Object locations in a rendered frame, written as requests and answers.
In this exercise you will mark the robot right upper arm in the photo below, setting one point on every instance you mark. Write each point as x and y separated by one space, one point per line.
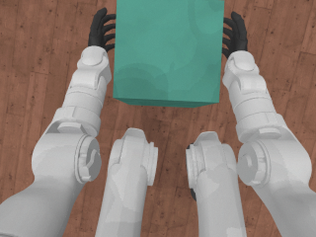
279 171

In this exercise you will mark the robot left upper arm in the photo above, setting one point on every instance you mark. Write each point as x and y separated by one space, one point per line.
62 164

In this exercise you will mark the robot right shin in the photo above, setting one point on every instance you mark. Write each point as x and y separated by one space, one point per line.
228 151

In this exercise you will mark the left robot hand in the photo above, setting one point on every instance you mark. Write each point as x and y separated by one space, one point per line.
97 35

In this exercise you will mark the right robot hand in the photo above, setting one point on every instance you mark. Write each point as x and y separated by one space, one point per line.
237 36

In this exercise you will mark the left robot thigh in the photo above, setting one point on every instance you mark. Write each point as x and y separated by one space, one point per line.
125 190

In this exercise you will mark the right robot forearm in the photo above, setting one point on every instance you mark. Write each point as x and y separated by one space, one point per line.
251 102

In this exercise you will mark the left robot forearm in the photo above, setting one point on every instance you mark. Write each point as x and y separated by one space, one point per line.
85 96

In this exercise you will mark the carton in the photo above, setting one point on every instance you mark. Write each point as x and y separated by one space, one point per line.
168 52

